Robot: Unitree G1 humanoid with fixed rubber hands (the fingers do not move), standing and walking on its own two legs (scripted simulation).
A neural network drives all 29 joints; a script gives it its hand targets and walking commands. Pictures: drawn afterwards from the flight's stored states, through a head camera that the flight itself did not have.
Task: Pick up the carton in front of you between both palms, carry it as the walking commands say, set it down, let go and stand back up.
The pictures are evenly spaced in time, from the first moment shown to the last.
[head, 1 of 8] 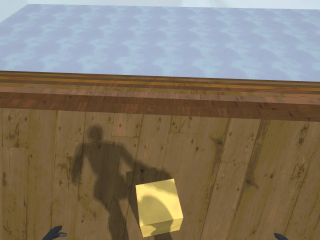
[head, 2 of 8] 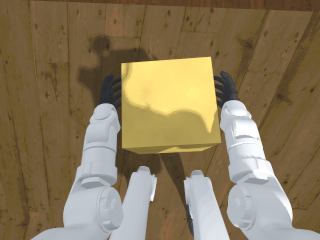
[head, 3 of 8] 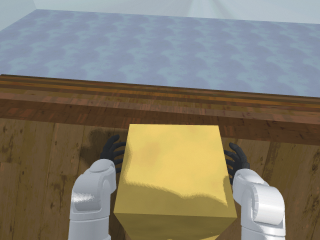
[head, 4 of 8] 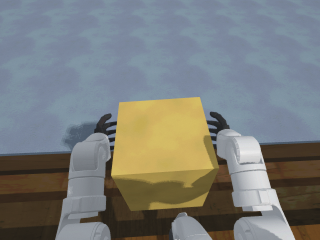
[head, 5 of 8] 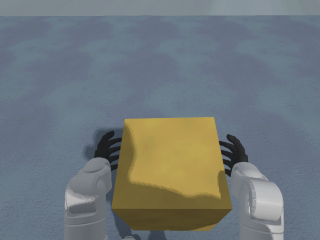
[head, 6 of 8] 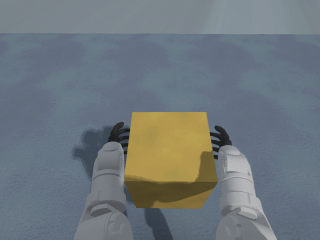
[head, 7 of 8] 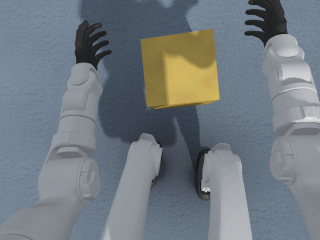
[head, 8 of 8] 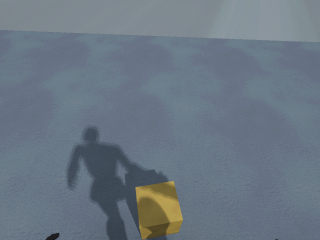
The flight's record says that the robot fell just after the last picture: no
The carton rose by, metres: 0.67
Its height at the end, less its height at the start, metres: -1.62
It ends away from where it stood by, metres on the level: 6.19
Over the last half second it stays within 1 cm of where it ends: yes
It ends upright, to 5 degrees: yes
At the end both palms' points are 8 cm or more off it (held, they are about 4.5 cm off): yes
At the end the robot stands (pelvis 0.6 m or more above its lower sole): yes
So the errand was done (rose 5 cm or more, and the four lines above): yes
